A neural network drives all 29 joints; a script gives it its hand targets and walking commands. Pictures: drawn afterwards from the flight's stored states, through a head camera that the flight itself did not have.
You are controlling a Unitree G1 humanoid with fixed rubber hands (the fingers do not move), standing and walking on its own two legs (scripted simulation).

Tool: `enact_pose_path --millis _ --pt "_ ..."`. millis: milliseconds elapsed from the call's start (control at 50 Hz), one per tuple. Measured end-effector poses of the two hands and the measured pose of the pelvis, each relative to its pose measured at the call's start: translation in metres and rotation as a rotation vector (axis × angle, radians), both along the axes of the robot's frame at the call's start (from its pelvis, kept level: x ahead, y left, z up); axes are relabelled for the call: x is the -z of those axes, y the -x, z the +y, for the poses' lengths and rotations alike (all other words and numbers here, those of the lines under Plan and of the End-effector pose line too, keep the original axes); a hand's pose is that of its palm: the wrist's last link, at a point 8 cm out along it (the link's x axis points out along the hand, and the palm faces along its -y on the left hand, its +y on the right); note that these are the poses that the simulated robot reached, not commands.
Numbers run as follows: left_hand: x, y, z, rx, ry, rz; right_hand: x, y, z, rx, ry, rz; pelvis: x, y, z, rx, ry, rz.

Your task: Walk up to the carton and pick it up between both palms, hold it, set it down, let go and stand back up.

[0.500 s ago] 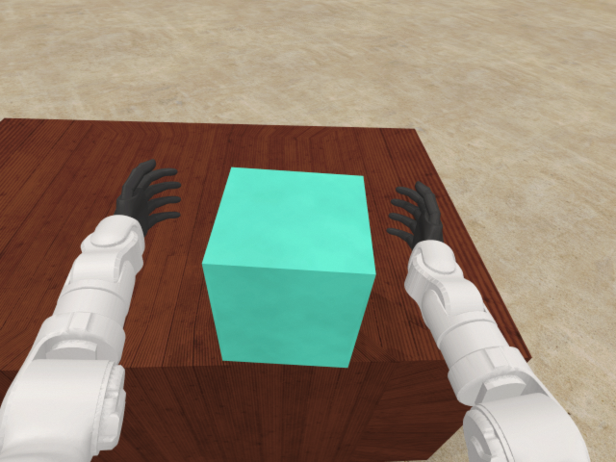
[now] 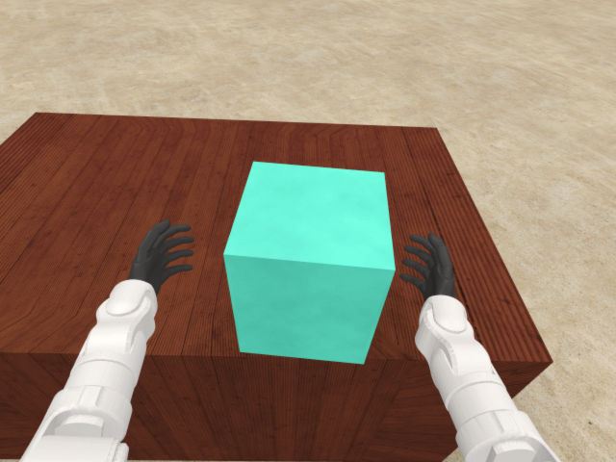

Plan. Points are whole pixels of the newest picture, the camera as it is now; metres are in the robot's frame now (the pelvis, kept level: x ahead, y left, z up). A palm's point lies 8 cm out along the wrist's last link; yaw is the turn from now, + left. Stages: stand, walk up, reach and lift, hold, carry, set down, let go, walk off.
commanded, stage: set down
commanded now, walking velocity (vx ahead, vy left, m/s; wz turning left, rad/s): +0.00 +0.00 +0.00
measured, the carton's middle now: (309, 265) +0.44 +0.00 +0.00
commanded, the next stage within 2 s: none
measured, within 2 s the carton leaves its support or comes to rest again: neither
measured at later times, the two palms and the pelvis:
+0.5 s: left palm (136, 356) +0.29 +0.24 +0.00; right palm (441, 359) +0.27 -0.16 +0.01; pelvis +0.02 -0.01 +0.00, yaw +0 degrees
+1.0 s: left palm (132, 398) +0.24 +0.24 -0.02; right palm (444, 391) +0.24 -0.17 -0.03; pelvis +0.03 -0.01 -0.01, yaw +0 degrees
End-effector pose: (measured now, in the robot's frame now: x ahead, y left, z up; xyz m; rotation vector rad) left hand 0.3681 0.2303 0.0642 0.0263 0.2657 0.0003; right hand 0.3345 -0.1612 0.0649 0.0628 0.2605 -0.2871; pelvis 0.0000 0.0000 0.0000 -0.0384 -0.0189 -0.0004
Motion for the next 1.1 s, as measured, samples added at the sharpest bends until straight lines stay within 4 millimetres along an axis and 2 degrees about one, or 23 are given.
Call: enact_pose_path --millis 100,200,440,600,880,1100 --pt "0.004 0.007 0.002 0.009 -0.007 -0.012 0.005 0.005 -0.001 -0.001 0.005 -0.009 -0.001 -0.006 -0.002 0.000 0.001 -0.012" --pt "0.012 0.021 0.003 0.018 -0.020 -0.003 0.019 0.016 0.000 0.001 -0.009 -0.002 -0.001 -0.012 -0.004 0.000 0.002 -0.036" --pt "0.051 0.070 0.009 0.010 -0.030 0.043 0.054 0.057 -0.003 -0.001 0.006 0.021 -0.001 -0.020 -0.009 -0.006 -0.001 -0.064" --pt "0.069 0.098 0.010 0.010 -0.022 0.041 0.066 0.076 -0.002 -0.012 0.015 0.019 0.002 -0.022 -0.013 -0.010 0.000 -0.059" --pt "0.081 0.121 0.014 0.022 -0.046 0.078 0.088 0.091 0.001 -0.024 0.015 0.041 0.006 -0.025 -0.008 -0.013 0.004 -0.072" --pt "0.095 0.133 0.005 0.012 -0.058 0.167 0.100 0.100 -0.021 -0.063 0.057 0.110 0.003 -0.031 -0.007 -0.002 -0.004 -0.088"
